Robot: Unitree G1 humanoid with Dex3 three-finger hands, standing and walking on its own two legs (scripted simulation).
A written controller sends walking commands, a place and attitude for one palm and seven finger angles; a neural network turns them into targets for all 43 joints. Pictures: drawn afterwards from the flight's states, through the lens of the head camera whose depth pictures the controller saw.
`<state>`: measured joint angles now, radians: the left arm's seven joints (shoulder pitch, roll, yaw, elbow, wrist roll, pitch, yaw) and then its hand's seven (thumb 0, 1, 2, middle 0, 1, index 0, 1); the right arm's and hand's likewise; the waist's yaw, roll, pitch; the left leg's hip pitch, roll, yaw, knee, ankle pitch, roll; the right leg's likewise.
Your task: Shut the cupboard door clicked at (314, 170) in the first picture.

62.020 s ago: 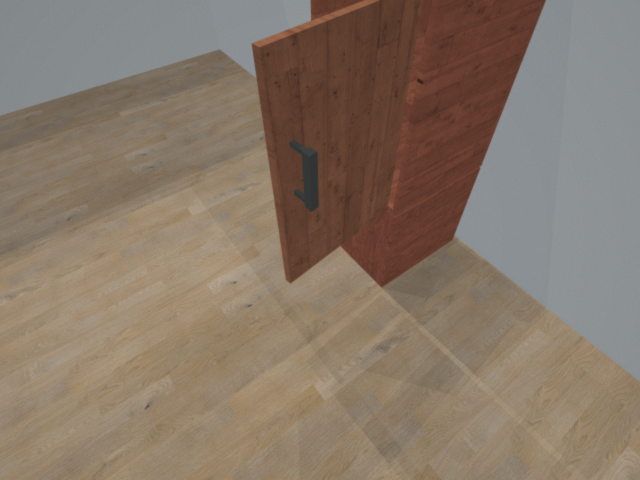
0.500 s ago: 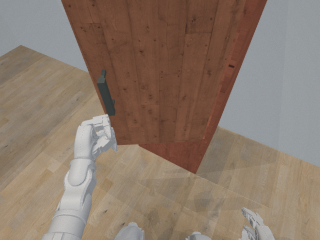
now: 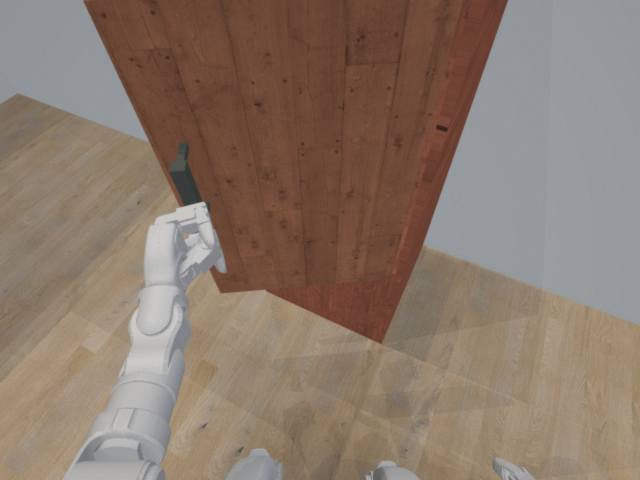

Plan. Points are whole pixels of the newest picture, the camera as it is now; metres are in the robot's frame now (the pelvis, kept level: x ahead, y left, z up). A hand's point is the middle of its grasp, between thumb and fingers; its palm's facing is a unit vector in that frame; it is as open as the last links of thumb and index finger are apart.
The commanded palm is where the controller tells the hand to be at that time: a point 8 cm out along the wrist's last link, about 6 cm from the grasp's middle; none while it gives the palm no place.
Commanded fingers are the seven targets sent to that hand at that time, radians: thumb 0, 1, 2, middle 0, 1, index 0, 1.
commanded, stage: bring the fist close to the handle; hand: left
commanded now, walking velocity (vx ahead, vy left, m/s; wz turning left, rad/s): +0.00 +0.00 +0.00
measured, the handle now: (194, 191) +0.49 +0.19 +0.06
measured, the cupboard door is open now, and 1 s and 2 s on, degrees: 32 24 9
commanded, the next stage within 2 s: push the door shut along its arc in 0.14 s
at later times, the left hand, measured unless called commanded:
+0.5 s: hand (215, 235) +0.41 +0.15 +0.07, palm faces +0.03 -1.00 -0.03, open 3.1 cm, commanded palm +0.39 +0.20 +0.07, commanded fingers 0.00 0.90 0.90 -1.30 -1.50 -1.30 -1.50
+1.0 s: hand (218, 202) +0.46 +0.15 +0.07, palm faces -0.11 -0.99 -0.02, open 3.1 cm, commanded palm +0.46 +0.19 +0.07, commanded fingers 0.00 0.90 0.90 -1.30 -1.50 -1.30 -1.50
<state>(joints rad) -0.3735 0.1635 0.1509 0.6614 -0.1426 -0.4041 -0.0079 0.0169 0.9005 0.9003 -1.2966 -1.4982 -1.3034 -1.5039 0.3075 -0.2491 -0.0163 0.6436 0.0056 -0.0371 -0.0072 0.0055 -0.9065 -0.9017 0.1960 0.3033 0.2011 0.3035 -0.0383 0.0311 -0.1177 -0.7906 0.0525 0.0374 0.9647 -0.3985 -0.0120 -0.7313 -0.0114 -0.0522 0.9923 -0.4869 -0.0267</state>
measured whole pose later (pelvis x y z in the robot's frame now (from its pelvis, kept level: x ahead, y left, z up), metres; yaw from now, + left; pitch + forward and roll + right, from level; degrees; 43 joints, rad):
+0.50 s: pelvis -0.01 +0.00 +0.00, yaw +1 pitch +13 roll +0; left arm -0.55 0.21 0.17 0.84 -0.14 -0.43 -0.07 0.02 0.90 0.90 -1.30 -1.50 -1.31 -1.50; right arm 0.25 -0.24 0.00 0.65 0.01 -0.05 -0.02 0.00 -0.91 -0.90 0.20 0.30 0.20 0.30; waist -0.05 0.02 -0.10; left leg -0.83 0.05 0.02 0.99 -0.39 -0.01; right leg -0.76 -0.02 -0.06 1.01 -0.48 -0.02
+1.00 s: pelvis -0.02 +0.02 -0.02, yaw +0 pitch +18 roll -2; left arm -0.88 0.35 0.21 1.14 -0.15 -0.42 -0.22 0.02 0.90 0.90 -1.33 -1.50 -1.31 -1.50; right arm 0.35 -0.27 0.00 0.69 0.01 -0.05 -0.01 0.00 -0.91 -0.90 0.20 0.30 0.20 0.30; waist -0.12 0.03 -0.12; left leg -1.01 0.05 0.01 1.09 -0.41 0.01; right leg -0.92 -0.02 -0.07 1.08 -0.48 -0.01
